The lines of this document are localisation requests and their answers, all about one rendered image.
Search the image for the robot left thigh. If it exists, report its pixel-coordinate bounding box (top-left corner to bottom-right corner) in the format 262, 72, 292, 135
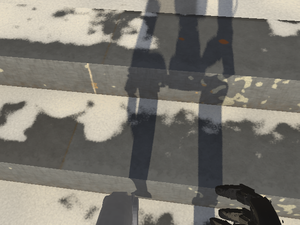
96, 191, 139, 225

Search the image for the right robot hand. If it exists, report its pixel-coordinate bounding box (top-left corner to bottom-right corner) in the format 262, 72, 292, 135
209, 184, 284, 225

